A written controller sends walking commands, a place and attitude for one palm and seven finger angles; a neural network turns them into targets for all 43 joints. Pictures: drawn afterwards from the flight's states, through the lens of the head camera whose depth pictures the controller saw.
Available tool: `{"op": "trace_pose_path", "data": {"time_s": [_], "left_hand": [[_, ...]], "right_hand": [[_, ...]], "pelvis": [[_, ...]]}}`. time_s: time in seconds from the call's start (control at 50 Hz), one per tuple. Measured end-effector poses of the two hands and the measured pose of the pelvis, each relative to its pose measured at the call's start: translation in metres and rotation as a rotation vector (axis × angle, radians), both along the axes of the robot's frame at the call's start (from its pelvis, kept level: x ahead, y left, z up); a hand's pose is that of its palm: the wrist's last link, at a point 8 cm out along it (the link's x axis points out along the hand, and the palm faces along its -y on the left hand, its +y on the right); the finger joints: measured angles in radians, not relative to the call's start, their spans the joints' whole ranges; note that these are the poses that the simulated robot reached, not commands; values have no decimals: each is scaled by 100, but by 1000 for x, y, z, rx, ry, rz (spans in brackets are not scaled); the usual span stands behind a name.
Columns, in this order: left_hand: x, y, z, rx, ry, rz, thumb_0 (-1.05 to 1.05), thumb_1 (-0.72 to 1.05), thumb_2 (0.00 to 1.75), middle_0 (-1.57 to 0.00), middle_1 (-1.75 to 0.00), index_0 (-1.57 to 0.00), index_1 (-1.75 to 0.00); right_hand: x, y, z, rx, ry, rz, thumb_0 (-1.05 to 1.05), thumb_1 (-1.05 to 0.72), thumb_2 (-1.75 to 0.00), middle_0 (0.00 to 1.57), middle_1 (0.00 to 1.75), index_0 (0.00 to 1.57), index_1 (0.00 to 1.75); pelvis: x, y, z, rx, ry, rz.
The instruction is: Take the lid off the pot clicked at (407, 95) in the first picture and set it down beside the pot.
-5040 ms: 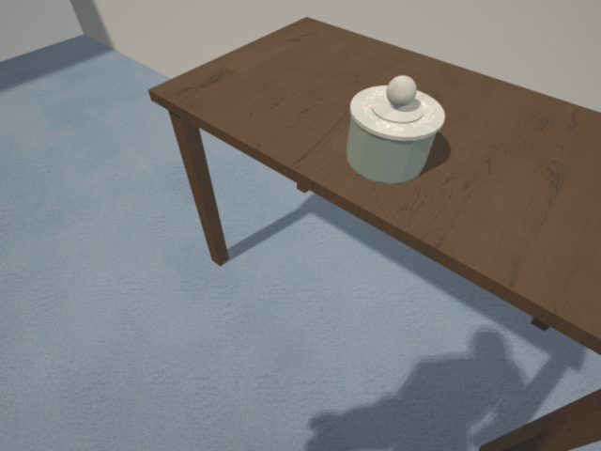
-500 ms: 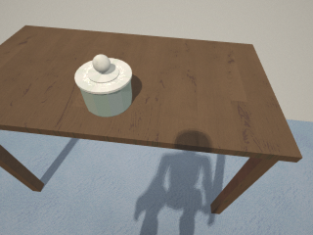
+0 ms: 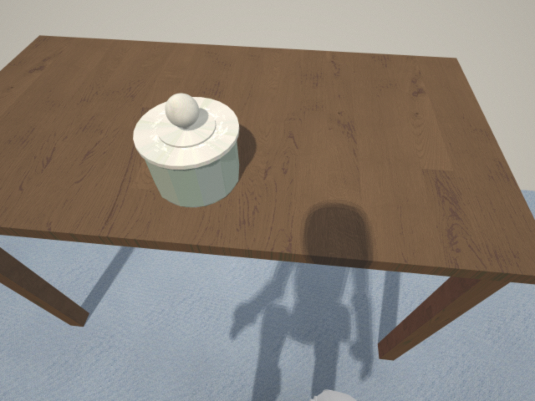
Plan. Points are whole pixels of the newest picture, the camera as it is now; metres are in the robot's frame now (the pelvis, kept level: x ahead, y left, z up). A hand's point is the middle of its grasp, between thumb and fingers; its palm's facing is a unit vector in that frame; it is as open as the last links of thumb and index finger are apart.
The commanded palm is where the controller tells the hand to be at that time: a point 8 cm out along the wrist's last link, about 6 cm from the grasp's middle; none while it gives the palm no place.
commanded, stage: shuffle to correct the standing spot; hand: left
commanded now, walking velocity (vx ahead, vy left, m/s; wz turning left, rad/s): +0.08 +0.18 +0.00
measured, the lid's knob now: (182, 110) +0.51 +0.17 +0.15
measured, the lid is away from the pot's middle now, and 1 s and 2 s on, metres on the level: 0.00 0.00 0.00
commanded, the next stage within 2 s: come to a stop and stand still in 0.34 s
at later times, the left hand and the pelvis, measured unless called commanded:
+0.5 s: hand out of the picture +0.04 +0.27 -0.19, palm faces +0.05 -0.97 -0.23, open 7.3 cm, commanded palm none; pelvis +0.05 +0.07 -0.01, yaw -2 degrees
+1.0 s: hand out of the picture +0.05 +0.27 -0.17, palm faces -0.01 -0.98 -0.20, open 7.3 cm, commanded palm none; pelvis +0.02 +0.10 +0.00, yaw -1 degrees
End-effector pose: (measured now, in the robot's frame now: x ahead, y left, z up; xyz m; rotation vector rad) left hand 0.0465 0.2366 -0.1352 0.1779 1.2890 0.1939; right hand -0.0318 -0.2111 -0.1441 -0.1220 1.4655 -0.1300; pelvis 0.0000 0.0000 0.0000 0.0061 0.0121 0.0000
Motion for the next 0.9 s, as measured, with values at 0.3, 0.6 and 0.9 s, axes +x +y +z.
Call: {"op": "trace_pose_path", "data": {"time_s": [0.3, 0.6, 0.9], "left_hand": [[-5, 6, 6, 13, 29, 23, 0, 93, 90, -21, -30, -21, -30], [13, 112, -24, 6, 61, 32, 1, 91, 90, -20, -30, -20, -30], [15, 96, -7, -32, 31, -76, 1, 91, 90, -20, -30, -20, -30]], "right_hand": [[114, -8, 7, -12, -195, 18, 1, -91, -90, 20, 30, 20, 30], [149, 76, 22, -83, -264, 67, 0, -91, -90, 20, 30, 20, 30], [88, 91, 1, -38, -211, -62, 0, -93, -90, 20, 30, 20, 30]], "pelvis": [[29, 12, 4, 36, -14, -6], [46, 89, -6, 13, -28, -18], [17, 107, -3, -1, -27, -38]]}}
